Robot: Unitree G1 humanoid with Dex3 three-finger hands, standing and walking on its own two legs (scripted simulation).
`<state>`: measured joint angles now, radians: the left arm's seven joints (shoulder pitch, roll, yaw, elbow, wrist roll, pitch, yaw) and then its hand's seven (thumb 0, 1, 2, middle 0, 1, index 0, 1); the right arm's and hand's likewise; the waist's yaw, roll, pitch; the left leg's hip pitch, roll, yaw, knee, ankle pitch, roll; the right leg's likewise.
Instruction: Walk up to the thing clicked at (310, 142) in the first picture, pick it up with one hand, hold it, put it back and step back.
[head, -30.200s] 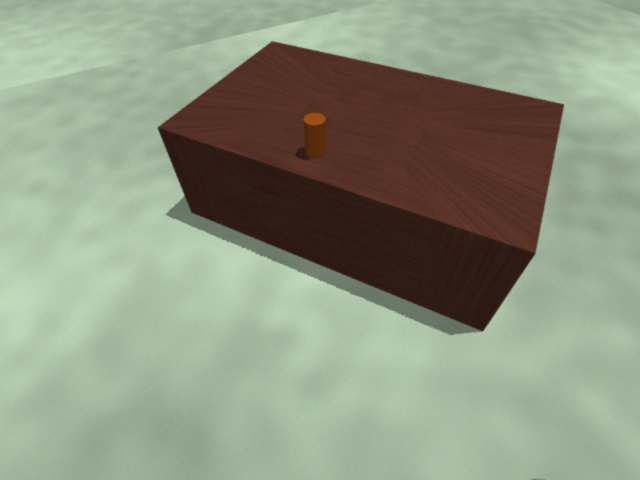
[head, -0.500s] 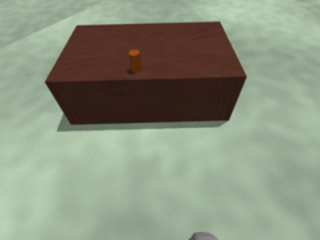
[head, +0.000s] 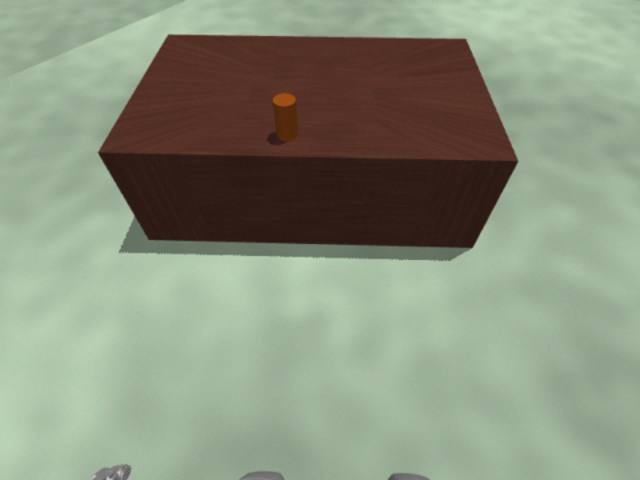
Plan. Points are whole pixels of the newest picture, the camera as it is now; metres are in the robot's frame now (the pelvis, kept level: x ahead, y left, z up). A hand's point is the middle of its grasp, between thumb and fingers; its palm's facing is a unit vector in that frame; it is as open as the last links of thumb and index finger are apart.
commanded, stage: step back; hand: left
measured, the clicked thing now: (285, 118) +1.09 +0.14 -0.25
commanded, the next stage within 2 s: stand in 0.22 s
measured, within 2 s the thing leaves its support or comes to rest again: neither
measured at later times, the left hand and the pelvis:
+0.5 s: hand out of the picture +0.10 +0.25 -0.14, palm faces -0.03 -0.94 -0.34, open 7.4 cm; pelvis +0.01 +0.01 +0.02, yaw -1 degrees
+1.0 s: hand out of the picture +0.05 +0.24 -0.14, palm faces -0.04 -0.94 -0.35, open 7.4 cm; pelvis -0.01 -0.01 +0.02, yaw +0 degrees
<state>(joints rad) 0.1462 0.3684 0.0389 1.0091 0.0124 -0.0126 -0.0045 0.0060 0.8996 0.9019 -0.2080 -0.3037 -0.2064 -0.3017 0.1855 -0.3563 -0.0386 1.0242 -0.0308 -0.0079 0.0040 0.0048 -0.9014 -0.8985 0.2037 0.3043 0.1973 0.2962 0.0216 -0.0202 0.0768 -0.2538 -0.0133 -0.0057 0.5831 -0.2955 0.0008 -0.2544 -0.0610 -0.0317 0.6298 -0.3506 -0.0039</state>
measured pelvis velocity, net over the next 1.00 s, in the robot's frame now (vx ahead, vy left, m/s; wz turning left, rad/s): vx -0.01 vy -0.01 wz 0.00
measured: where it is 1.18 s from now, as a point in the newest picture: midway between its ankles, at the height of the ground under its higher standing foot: outside the picture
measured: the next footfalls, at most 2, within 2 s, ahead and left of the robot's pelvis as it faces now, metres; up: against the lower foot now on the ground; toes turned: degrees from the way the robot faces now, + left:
none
